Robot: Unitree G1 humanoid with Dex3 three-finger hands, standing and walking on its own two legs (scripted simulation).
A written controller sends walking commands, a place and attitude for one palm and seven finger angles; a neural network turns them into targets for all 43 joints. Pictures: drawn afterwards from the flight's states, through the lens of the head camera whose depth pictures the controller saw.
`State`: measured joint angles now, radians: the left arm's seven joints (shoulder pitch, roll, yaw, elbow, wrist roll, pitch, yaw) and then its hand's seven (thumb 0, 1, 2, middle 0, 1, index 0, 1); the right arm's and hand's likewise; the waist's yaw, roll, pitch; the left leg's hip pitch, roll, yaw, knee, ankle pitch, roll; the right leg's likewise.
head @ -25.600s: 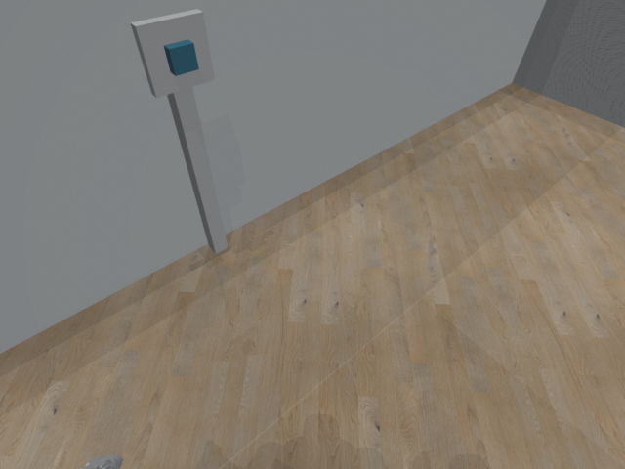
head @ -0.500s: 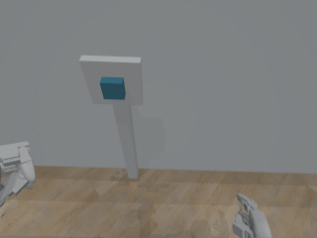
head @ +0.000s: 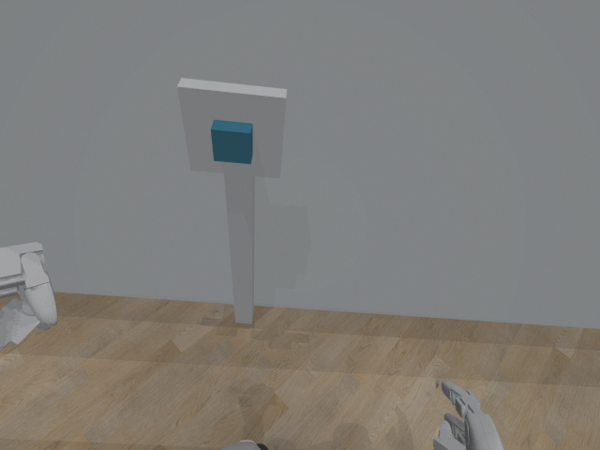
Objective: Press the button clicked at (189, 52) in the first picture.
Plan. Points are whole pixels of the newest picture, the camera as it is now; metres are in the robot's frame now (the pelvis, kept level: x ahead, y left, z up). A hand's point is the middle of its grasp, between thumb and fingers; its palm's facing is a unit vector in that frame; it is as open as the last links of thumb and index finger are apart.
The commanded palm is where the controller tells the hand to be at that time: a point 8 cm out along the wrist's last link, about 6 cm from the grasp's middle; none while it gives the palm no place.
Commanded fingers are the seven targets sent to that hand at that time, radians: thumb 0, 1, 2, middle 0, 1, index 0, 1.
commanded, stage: step back with the hand held close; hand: left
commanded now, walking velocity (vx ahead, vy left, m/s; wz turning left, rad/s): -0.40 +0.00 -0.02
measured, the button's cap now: (233, 141) +0.60 +0.16 +0.06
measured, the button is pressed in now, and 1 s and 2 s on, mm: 0 0 0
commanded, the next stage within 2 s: stop stepping back and stand still in 0.28 s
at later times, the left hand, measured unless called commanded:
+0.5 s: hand (9, 448) +0.10 +0.22 +0.18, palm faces +0.23 -0.86 -0.46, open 3.1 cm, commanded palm +0.03 +0.27 +0.19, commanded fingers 0.00 0.90 0.90 -1.30 -1.50 -1.30 -1.50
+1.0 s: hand out of the picture +0.03 +0.24 +0.18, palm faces +0.36 -0.81 -0.47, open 3.1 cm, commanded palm -0.01 +0.28 +0.19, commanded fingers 0.00 0.90 0.90 -1.30 -1.50 -1.30 -1.50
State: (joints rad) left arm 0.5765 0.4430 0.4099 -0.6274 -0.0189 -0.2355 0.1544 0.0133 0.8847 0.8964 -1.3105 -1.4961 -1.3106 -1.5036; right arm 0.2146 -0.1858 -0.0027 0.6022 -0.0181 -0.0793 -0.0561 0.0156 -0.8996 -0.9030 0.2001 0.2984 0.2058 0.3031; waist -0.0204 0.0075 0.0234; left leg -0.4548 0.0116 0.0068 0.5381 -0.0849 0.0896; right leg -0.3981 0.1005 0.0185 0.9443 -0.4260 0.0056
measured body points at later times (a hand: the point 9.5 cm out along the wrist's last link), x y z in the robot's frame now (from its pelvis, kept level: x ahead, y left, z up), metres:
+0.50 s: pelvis -0.11 +0.00 +0.00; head -0.11 +0.02 +0.45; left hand +0.08 +0.26 +0.20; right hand +0.04 -0.25 -0.07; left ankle +0.08 +0.06 -0.71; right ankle -0.14 -0.10 -0.73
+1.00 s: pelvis -0.15 +0.00 +0.01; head -0.17 +0.00 +0.46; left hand +0.01 +0.28 +0.20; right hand -0.02 -0.22 -0.09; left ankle -0.13 +0.13 -0.68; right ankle -0.15 -0.07 -0.73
